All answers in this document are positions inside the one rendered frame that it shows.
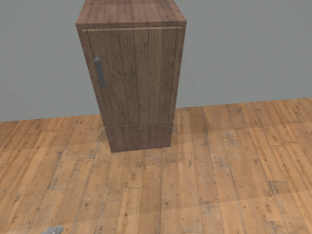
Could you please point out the cupboard door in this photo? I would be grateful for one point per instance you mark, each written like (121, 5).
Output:
(139, 66)

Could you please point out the handle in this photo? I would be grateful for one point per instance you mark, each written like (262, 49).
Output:
(99, 71)

